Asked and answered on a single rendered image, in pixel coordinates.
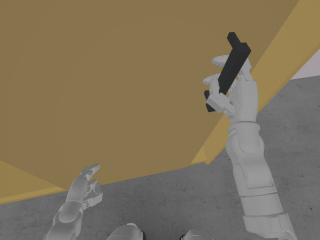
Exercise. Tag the handle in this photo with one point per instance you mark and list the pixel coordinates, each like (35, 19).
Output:
(237, 57)

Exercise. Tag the robot left thigh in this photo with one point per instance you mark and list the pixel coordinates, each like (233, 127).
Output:
(126, 232)

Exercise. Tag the right robot hand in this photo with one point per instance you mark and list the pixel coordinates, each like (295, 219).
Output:
(243, 93)

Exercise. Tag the wardrobe door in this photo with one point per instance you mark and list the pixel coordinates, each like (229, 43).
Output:
(117, 82)
(14, 181)

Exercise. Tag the left robot hand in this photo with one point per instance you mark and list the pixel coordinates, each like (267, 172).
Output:
(80, 190)

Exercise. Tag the robot right thigh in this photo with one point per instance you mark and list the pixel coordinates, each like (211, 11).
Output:
(196, 235)

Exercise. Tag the robot thigh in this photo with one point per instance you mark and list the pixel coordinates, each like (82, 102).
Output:
(196, 235)
(126, 232)

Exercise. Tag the left robot forearm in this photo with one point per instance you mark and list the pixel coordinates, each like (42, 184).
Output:
(67, 222)

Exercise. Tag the right robot forearm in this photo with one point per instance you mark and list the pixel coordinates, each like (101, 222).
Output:
(263, 212)

